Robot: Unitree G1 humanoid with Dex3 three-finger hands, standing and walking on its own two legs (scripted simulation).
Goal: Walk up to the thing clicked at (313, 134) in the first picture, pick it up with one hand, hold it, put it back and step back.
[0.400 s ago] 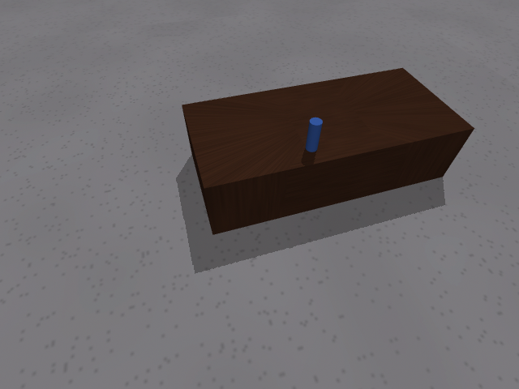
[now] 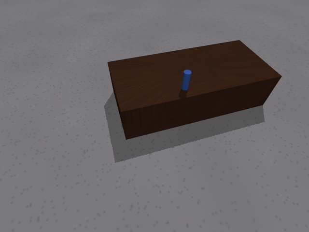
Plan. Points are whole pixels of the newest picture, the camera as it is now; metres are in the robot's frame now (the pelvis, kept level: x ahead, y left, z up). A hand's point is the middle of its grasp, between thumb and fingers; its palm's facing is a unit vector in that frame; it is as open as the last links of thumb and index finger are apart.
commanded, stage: stand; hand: right
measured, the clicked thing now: (186, 80) +1.10 -0.21 -0.38
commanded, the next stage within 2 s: walk up in 0.72 s
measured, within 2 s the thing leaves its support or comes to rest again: neither
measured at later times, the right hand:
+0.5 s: hand out of the picture +0.08 -0.25 -0.16, palm faces -0.02 +0.94 -0.34, open 7.4 cm
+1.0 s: hand out of the picture +0.08 -0.33 -0.16, palm faces -0.06 +0.91 -0.41, open 7.4 cm
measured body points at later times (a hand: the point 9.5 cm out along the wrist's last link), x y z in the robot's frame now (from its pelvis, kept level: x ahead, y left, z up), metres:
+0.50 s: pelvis +0.01 +0.00 +0.00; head +0.02 +0.01 +0.45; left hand +0.09 +0.30 -0.13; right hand +0.09 -0.30 -0.13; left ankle +0.00 +0.13 -0.75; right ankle +0.00 -0.12 -0.75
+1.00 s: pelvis +0.05 -0.05 -0.02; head +0.07 -0.04 +0.43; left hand +0.11 +0.30 -0.12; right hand +0.09 -0.38 -0.13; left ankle +0.00 +0.13 -0.75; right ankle +0.10 -0.18 -0.74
